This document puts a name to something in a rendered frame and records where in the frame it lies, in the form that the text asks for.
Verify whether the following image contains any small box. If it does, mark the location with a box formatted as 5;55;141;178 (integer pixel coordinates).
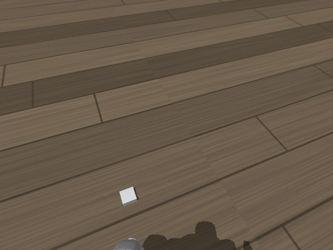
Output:
120;187;137;206

